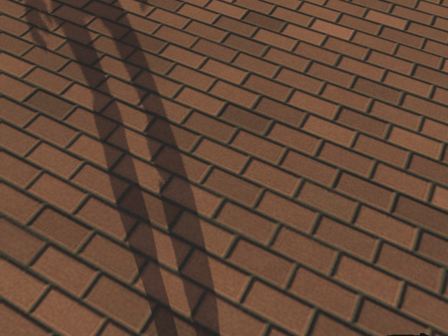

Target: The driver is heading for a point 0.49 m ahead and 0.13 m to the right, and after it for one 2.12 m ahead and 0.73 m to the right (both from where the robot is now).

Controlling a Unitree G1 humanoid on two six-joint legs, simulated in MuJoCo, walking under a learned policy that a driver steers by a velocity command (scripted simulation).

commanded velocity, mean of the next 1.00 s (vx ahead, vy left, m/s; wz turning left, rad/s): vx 0.14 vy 0.00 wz -0.34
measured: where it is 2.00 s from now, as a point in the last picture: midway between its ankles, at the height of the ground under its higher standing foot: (325, 303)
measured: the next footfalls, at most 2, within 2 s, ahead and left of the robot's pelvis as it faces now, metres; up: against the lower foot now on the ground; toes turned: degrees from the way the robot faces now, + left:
right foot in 0.42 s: +0.02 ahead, -0.11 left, +0.00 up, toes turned -11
left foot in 0.88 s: +0.14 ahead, +0.06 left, +0.00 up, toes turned -26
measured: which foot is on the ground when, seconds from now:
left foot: down 0.00-0.42, up 0.44-0.86, down 0.88-1.00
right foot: up 0.00-0.40, down 0.42-0.88, up 0.90-1.00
